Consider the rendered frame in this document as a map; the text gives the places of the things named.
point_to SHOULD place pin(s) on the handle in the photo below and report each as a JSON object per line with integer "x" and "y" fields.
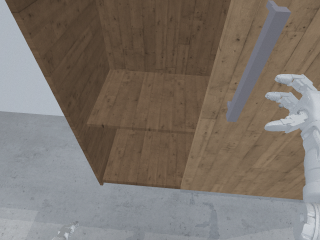
{"x": 271, "y": 30}

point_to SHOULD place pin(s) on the robot right forearm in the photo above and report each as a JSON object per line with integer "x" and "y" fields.
{"x": 311, "y": 144}

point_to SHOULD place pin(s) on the robot right upper arm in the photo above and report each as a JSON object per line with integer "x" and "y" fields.
{"x": 307, "y": 224}

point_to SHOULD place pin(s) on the left robot hand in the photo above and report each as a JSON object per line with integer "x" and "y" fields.
{"x": 65, "y": 232}

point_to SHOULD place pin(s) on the right robot hand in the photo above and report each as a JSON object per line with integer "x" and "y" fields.
{"x": 309, "y": 104}

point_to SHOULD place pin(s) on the wardrobe door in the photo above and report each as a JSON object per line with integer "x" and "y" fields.
{"x": 242, "y": 157}

